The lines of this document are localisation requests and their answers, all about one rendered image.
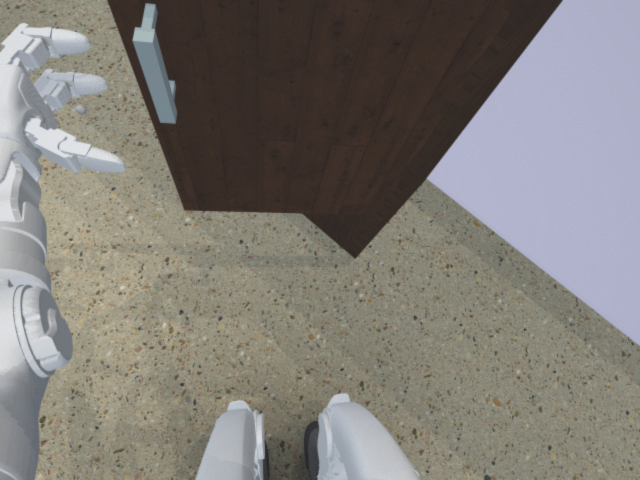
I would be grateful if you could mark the handle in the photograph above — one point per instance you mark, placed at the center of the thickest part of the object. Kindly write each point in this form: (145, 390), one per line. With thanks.
(147, 47)

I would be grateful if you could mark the robot left upper arm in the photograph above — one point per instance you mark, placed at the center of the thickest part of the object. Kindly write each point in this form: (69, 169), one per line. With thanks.
(34, 341)

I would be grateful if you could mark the robot thigh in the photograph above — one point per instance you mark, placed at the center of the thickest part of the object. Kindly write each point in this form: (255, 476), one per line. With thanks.
(236, 443)
(351, 433)

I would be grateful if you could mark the robot right thigh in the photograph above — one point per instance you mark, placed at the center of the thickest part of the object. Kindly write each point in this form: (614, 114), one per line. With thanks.
(351, 433)

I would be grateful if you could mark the robot left forearm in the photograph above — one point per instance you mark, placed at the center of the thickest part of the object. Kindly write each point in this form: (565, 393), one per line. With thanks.
(23, 232)

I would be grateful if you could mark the cupboard door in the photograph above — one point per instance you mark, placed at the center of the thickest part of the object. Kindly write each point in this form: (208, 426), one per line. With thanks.
(302, 106)

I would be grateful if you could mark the robot left hand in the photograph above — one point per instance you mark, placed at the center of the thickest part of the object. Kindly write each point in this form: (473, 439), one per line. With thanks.
(25, 50)

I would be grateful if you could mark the robot left thigh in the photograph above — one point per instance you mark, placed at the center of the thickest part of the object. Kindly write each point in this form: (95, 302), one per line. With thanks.
(236, 443)

